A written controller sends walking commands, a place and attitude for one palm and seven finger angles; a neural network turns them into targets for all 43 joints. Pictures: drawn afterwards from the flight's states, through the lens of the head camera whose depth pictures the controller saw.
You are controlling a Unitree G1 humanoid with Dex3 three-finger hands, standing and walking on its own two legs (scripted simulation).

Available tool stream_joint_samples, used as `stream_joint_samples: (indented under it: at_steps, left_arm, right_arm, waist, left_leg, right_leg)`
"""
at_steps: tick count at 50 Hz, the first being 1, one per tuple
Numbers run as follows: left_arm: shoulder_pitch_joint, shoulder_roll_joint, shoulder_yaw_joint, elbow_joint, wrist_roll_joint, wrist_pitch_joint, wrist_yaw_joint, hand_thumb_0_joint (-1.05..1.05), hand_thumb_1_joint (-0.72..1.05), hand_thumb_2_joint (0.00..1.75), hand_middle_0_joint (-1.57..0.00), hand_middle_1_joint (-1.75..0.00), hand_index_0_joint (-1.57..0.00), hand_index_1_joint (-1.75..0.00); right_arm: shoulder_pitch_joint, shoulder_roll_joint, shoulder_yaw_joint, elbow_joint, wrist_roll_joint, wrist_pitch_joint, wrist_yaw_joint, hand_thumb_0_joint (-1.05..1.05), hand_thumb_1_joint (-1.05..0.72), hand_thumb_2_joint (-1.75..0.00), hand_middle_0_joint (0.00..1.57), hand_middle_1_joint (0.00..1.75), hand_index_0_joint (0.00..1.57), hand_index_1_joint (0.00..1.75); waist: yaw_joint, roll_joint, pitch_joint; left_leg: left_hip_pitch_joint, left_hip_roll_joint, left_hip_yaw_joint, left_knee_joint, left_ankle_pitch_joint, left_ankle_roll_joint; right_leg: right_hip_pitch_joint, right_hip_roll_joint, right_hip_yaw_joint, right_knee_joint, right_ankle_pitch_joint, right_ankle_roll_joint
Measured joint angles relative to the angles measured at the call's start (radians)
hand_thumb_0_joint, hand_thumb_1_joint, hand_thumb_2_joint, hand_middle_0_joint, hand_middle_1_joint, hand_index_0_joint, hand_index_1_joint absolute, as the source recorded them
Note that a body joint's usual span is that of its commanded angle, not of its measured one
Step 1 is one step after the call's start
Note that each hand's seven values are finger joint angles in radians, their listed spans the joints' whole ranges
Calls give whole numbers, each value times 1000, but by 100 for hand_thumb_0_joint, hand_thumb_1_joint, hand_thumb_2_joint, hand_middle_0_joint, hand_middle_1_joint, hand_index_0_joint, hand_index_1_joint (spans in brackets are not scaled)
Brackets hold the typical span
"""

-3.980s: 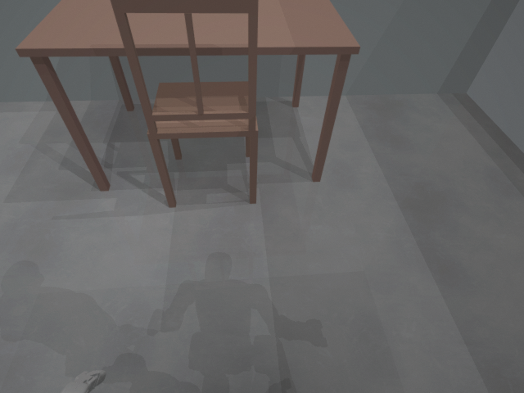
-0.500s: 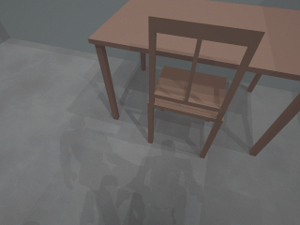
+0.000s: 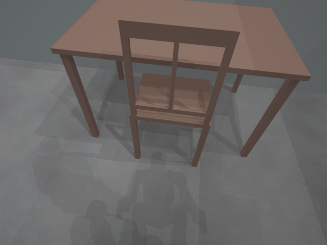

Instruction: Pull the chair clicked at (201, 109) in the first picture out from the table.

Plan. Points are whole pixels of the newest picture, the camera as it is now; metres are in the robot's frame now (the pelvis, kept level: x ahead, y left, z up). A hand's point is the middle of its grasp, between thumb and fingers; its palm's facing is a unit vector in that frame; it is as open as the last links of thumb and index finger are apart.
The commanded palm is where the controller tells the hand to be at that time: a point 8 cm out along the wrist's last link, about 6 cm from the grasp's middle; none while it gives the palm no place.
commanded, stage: take the last steps up to it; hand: left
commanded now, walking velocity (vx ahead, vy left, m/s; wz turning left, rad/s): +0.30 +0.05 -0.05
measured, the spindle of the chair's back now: (173, 79) +0.76 +0.00 -0.06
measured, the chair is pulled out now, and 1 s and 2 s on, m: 0.00 0.00 0.00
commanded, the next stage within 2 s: come to a stop and stand still in 0.84 s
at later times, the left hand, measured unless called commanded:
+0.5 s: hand (117, 222) +0.21 +0.15 -0.17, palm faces -0.03 -0.98 -0.18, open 7.4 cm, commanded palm none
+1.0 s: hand (104, 210) +0.25 +0.20 -0.19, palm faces +0.06 -0.99 -0.15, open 7.4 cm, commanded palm none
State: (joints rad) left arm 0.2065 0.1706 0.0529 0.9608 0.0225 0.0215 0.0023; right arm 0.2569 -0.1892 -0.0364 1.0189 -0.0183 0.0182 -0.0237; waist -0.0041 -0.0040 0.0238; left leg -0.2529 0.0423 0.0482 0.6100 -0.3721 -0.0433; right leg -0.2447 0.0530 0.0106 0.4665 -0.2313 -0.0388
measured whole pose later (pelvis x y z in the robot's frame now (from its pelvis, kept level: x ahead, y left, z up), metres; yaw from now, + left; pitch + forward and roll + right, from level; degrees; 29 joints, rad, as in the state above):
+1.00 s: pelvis +0.27 +0.03 +0.00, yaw -2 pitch +0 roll +0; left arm 0.32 0.16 0.05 1.11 0.02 -0.01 0.02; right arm 0.18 -0.13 -0.02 1.00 -0.02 -0.06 -0.02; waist 0.04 -0.06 0.06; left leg -0.30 0.00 0.12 0.54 -0.24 0.07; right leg -0.32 -0.05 -0.05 1.00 -0.50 -0.02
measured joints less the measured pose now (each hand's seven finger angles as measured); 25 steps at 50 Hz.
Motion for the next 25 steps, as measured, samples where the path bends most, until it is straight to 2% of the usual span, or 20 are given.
stream_joint_samples:
  at_steps: [1,4,7,9,13,18,20,22,23,25]
  left_arm:
    - [10,1,1,5,-3,1,-2,1,90,90,-20,-30,-21,-30]
    - [36,15,10,33,-1,12,-8,1,90,90,-20,-30,-20,-30]
    - [52,22,16,58,10,12,-22,1,91,90,-20,-30,-20,-30]
    - [53,26,18,62,11,5,-27,1,91,90,-20,-30,-20,-30]
    - [41,26,16,63,9,-4,-27,1,91,90,-20,-30,-20,-30]
    - [6,10,8,64,6,-8,-26,1,91,90,-20,-30,-20,-30]
    - [-10,0,6,60,5,-18,-28,1,91,90,-19,-30,-20,-30]
    - [-23,-11,3,54,7,-41,-28,1,91,90,-20,-30,-20,-30]
    - [-32,-18,3,52,9,-57,-26,1,91,90,-20,-30,-20,-30]
    - [-34,-29,0,45,1,-81,-20,1,91,90,-20,-30,-20,-30]
  right_arm:
    - [10,3,5,-3,-2,-15,1,0,-91,-90,20,30,20,30]
    - [37,31,16,-5,-11,-33,5,0,-91,-90,20,30,20,30]
    - [81,47,26,2,-11,-47,1,0,-91,-90,20,30,20,30]
    - [108,58,32,18,-8,-55,-1,0,-91,-90,20,30,20,30]
    - [151,76,35,56,-5,-69,-3,0,-91,-90,20,30,20,30]
    - [185,79,29,93,-10,-73,0,0,-91,-90,20,30,20,30]
    - [197,74,25,108,-10,-70,2,0,-91,-90,20,30,20,30]
    - [212,68,22,126,-2,-67,5,0,-91,-90,20,30,20,30]
    - [209,64,20,136,3,-62,8,0,-91,-90,20,30,20,30]
    - [194,58,16,146,7,-48,14,0,-91,-90,20,30,20,30]
  waist:
    - [-1,2,-10]
    - [-8,-29,-27]
    - [-20,-28,-36]
    - [-19,-30,-31]
    - [-13,-30,-7]
    - [-33,-15,30]
    - [-40,-5,39]
    - [-39,13,46]
    - [-38,26,54]
    - [-32,33,58]
  left_leg:
    - [36,-1,-1,-77,12,15]
    - [65,-18,23,-97,35,64]
    - [125,-23,34,-179,64,74]
    - [161,-31,38,-234,82,75]
    - [220,-43,49,-300,89,75]
    - [267,-42,61,-297,41,59]
    - [277,-36,65,-263,1,46]
    - [259,-16,60,-161,-69,37]
    - [216,1,51,-45,-95,49]
    - [89,1,8,257,-124,72]
  right_leg:
    - [-11,6,0,25,-16,5]
    - [-80,-10,-2,234,-184,4]
    - [-165,-35,-22,452,-161,9]
    - [-208,-61,-26,524,-113,18]
    - [-245,-109,-40,494,-67,37]
    - [-214,-130,-82,285,-84,32]
    - [-179,-119,-101,193,-64,22]
    - [-130,-99,-121,116,25,2]
    - [-127,-93,-134,140,24,-7]
    - [-96,-92,-156,155,-27,-15]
